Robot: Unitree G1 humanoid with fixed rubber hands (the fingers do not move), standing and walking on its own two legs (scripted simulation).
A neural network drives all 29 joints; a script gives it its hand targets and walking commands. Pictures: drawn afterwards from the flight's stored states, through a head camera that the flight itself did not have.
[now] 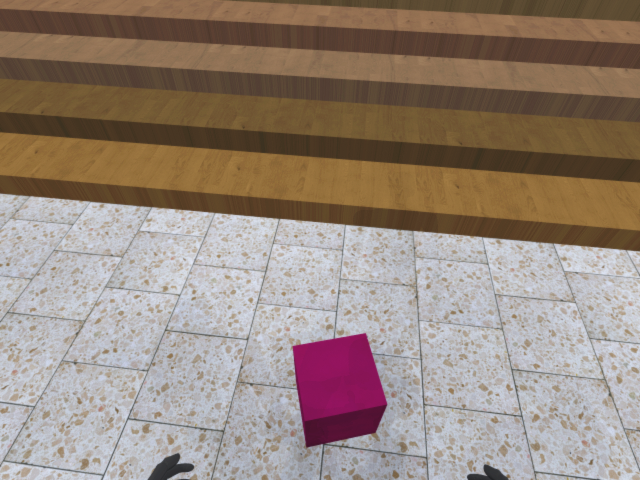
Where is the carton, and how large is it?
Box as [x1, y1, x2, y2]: [293, 333, 386, 447]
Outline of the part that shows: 365,333 293,346 296,383 306,447 375,432 386,406 386,401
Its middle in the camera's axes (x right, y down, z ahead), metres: +0.05 +0.43 +1.10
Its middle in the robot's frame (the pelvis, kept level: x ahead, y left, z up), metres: +0.46 -0.03 -0.64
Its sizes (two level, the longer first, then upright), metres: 0.210 0.200 0.250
